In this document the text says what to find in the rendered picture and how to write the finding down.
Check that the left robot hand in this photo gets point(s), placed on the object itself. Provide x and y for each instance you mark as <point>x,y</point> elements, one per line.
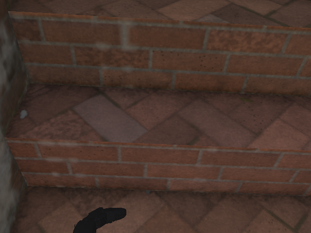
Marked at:
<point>98,218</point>

